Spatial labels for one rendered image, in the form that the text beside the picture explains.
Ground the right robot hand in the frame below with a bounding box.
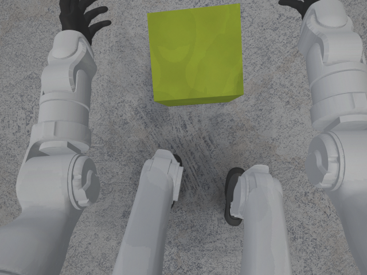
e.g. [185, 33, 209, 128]
[278, 0, 320, 20]

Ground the robot right foot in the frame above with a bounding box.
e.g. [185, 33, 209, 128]
[224, 167, 245, 226]

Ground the left robot hand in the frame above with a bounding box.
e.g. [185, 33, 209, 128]
[59, 0, 111, 46]

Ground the robot left thigh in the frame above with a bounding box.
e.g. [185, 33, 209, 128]
[112, 156, 184, 275]

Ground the robot right upper arm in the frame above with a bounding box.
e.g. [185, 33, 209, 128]
[304, 130, 367, 275]

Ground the carton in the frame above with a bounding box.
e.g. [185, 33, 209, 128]
[147, 3, 244, 107]

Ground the robot left upper arm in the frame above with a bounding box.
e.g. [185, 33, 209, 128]
[0, 154, 100, 275]

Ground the right robot forearm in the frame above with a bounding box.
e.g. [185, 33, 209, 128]
[297, 0, 367, 132]

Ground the left robot forearm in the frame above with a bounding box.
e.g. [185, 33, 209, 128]
[16, 30, 97, 205]

